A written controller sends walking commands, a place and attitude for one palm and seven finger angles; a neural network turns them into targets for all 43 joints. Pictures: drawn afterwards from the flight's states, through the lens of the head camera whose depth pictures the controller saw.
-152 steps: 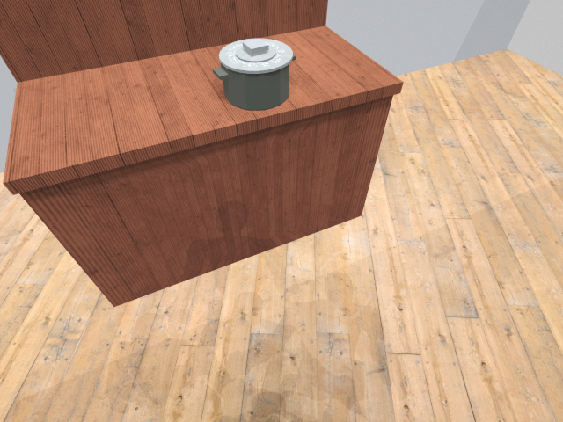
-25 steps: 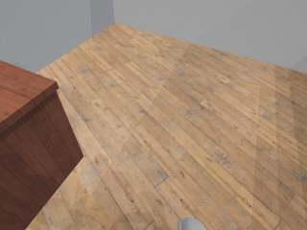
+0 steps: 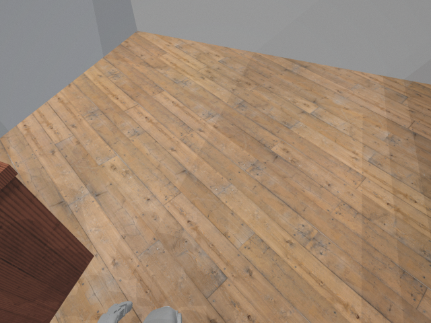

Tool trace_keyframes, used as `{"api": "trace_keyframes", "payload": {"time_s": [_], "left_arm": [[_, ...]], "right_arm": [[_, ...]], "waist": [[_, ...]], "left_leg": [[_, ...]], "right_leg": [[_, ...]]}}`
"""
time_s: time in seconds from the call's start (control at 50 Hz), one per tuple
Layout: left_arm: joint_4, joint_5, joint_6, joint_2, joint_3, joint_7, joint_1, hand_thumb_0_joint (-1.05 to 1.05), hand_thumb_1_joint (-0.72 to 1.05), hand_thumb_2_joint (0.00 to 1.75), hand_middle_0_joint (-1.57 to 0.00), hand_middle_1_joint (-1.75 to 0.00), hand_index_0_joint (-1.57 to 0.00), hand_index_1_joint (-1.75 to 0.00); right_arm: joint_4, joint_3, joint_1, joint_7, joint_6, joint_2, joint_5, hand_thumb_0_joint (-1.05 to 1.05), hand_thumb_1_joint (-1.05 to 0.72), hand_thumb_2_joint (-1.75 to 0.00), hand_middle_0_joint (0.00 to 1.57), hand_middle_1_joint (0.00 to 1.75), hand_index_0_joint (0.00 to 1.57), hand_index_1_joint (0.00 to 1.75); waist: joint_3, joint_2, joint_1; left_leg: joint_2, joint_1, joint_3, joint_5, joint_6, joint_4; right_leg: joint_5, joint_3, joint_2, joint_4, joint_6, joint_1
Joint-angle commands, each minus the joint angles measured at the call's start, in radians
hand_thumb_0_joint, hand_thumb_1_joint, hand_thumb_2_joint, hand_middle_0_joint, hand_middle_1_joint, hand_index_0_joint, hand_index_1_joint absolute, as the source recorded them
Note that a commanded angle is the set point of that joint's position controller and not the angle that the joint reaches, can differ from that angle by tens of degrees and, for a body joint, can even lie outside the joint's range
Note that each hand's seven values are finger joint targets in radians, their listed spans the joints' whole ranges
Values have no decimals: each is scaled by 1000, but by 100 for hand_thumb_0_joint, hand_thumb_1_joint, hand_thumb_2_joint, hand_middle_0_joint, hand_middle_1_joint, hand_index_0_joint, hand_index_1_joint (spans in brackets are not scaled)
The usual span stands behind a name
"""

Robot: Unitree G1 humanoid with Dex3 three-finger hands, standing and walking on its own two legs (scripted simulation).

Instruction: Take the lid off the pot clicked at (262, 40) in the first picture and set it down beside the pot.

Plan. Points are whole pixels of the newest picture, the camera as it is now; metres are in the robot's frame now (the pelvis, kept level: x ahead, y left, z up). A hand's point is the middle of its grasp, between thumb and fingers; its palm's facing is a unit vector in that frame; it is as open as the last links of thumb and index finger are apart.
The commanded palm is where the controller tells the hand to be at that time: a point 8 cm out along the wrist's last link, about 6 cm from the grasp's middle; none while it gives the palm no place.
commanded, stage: turn to face it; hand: left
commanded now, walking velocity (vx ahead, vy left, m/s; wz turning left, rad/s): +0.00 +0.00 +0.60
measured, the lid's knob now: out of the picture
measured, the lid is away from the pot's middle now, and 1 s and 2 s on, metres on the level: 0.00 0.00 0.00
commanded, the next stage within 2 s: take the last steps up to it in 1.78 s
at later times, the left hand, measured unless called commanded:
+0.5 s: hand out of the picture +0.05 +0.25 -0.16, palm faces +0.32 -0.90 -0.31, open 7.4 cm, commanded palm none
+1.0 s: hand out of the picture -0.04 +0.17 -0.18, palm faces +0.63 -0.74 -0.24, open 7.4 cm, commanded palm none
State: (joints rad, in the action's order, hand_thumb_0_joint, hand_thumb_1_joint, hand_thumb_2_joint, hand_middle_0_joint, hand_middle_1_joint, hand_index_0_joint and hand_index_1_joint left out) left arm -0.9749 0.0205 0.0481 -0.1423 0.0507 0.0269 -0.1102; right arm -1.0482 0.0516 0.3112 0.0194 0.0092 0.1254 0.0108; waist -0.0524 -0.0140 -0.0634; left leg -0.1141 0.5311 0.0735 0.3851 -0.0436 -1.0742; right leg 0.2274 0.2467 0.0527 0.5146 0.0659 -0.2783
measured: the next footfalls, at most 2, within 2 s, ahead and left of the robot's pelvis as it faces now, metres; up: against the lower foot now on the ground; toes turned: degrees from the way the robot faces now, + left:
left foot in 0.20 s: +0.13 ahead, +0.14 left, +0.00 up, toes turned +15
right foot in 0.60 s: +0.15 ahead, -0.12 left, +0.00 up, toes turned +19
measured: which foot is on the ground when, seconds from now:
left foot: up 0.00-0.18, down 0.20-0.58, up 0.60-0.96, down 0.98-1.00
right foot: down 0.00-0.18, up 0.20-0.58, down 0.60-0.98, up 1.00-1.00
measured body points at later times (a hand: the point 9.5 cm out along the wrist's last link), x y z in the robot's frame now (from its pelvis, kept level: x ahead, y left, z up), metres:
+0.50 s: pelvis +0.06 +0.01 +0.00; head +0.09 +0.02 +0.45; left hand +0.04 +0.30 -0.13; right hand +0.21 -0.21 -0.14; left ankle +0.09 +0.13 -0.73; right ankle +0.09 -0.14 -0.69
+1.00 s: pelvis +0.06 -0.01 -0.01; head +0.09 +0.03 +0.44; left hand -0.07 +0.21 -0.16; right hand +0.33 -0.14 -0.13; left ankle +0.00 +0.09 -0.74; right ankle +0.11 -0.13 -0.73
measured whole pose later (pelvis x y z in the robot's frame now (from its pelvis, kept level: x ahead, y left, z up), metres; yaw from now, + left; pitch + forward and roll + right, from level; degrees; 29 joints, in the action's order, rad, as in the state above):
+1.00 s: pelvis +0.06 -0.01 -0.01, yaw +37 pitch +0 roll +1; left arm -0.90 0.02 -0.03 -0.23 0.06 0.00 -0.29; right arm -0.87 0.08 0.09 -0.03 0.04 0.26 0.01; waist -0.10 0.04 0.03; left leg -0.01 0.29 0.08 0.27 -0.01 -0.58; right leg 0.42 0.24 0.20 0.72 -0.06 -0.27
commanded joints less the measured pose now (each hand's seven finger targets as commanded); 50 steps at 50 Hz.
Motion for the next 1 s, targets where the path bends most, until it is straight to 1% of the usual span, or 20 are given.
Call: {"api": "trace_keyframes", "payload": {"time_s": [0.0,0.1,0.14,0.16,0.18,0.2,0.26,0.3,0.44,0.52,0.54,0.56,0.58,0.64,0.68,0.84,0.92,0.94,0.96,0.98], "left_arm": [[45,4,-18,-157,36,4,-73,0,90,90,-20,-30,-20,-30],[70,5,-40,-208,55,1,-96,0,90,90,-20,-30,-20,-30],[84,-3,-51,-199,56,-2,-98,0,90,90,-20,-30,-20,-30],[122,-14,-58,-148,52,-10,-112,0,90,90,-20,-30,-20,-30],[170,-6,-59,-141,39,-9,-63,0,90,90,-20,-30,-20,-30],[171,2,-63,-153,44,-3,-30,0,90,90,-20,-30,-20,-30],[121,2,-64,-168,57,-18,-72,0,90,90,-20,-30,-20,-30],[101,-1,-73,-174,56,-18,-125,0,90,90,-20,-30,-20,-30],[137,-8,-76,-174,47,-10,-101,0,90,90,-20,-30,-20,-30],[124,-15,-61,-176,47,-4,-221,0,90,90,-20,-30,-20,-30],[121,-9,-52,-216,53,1,-262,0,90,90,-20,-30,-20,-30],[132,9,-42,-307,72,10,-279,0,90,90,-20,-30,-20,-30],[161,8,-48,-364,73,10,-236,0,90,90,-20,-30,-20,-30],[179,2,-34,-253,52,15,-107,0,90,90,-20,-30,-20,-30],[176,7,-29,-240,44,12,-125,0,90,90,-20,-30,-20,-30],[132,11,-45,-301,61,5,-228,0,90,90,-20,-30,-20,-30],[130,-2,-55,-303,70,-2,-200,0,90,90,-20,-30,-20,-30],[138,-7,-58,-276,67,-6,-194,0,90,90,-20,-30,-20,-30],[192,-14,-59,-206,52,-17,-166,0,90,90,-20,-30,-20,-30],[222,-4,-68,-215,43,-9,-92,0,90,90,-20,-30,-20,-30]], "right_arm": [[61,8,40,-23,12,37,6,0,-90,-90,20,30,20,30],[134,21,-53,-35,5,90,8,0,-90,-90,20,30,20,30],[136,38,31,-37,-2,157,13,0,-90,-90,20,30,20,30],[147,64,92,-30,-12,279,22,0,-90,-90,20,30,20,30],[141,74,134,-21,-6,340,15,0,-90,-90,20,30,20,30],[140,70,116,-13,-9,328,12,0,-90,-90,20,30,20,30],[196,45,-83,-4,-16,265,10,0,-90,-90,20,30,20,30],[209,46,-115,-5,-17,270,6,0,-90,-90,20,30,20,30],[204,73,-109,-15,7,308,10,0,-90,-90,20,30,20,30],[226,81,-179,-20,21,308,6,0,-90,-90,20,30,20,30],[239,79,-201,-25,23,283,-3,0,-90,-90,20,30,20,30],[260,68,-186,-29,24,198,-11,0,-90,-90,20,30,20,30],[281,64,-207,-32,20,196,2,0,-90,-90,20,30,20,30],[238,68,-179,-43,33,217,8,0,-90,-90,20,30,20,30],[225,56,-185,-50,35,189,4,0,-90,-90,20,30,20,30],[255,34,-294,-54,31,171,-6,0,-90,-90,20,30,20,30],[236,41,-196,-47,14,206,1,0,-90,-90,20,30,20,30],[222,58,-117,-46,4,273,5,0,-90,-90,20,30,20,30],[216,93,-36,-37,-1,403,9,0,-90,-90,20,30,20,30],[187,95,28,-34,11,423,-1,0,-90,-90,20,30,20,30]], "waist": [[20,151,44],[26,144,65],[87,-6,14],[107,-324,-10],[129,-330,-32],[166,-219,-28],[90,-154,49],[109,-151,66],[99,-112,35],[115,-124,87],[112,-65,113],[107,213,123],[72,315,119],[15,187,45],[18,194,59],[70,249,130],[119,201,77],[178,48,33],[192,-303,-16],[178,-223,-41]], "left_leg": [[-10,-75,29,-33,-5,142],[25,-154,76,-67,7,354],[17,-335,17,-239,32,567],[-221,-446,-366,-563,161,694],[-365,-482,-540,-711,291,740],[-319,-469,-525,-531,288,738],[-161,-318,-339,-324,196,767],[-120,-308,-287,-299,185,783],[-119,-320,-388,-158,217,781],[-53,-185,-398,-191,171,688],[-1,-89,-352,-142,123,607],[136,100,-202,18,39,359],[171,122,-120,187,9,125],[92,95,-135,63,4,-130],[91,66,-75,51,-20,-65],[101,-80,23,65,-9,280],[116,-302,57,-132,18,597],[27,-512,-60,-305,56,694],[-269,-673,-449,-751,205,694],[-321,-610,-432,-817,282,677]], "right_leg": [[-208,-104,298,-224,68,-15],[-199,-71,321,-93,36,48],[-127,-22,268,140,-28,-8],[228,23,114,401,-128,-222],[493,-103,52,609,-146,-333],[417,-197,46,701,-133,-354],[164,-245,63,705,-142,-326],[120,-242,55,646,-152,-275],[202,-231,4,333,-147,-189],[89,-203,-39,37,-128,59],[41,-240,10,-125,-114,169],[166,-518,265,-298,-28,270],[129,-647,446,-329,66,141],[-191,-409,322,-211,63,62],[-380,-273,279,-150,53,126],[-503,-189,319,-91,55,238],[-459,-94,291,69,-26,176],[-315,-62,258,259,-77,23],[351,-47,102,496,-167,-306],[444,-154,91,604,-155,-340]]}}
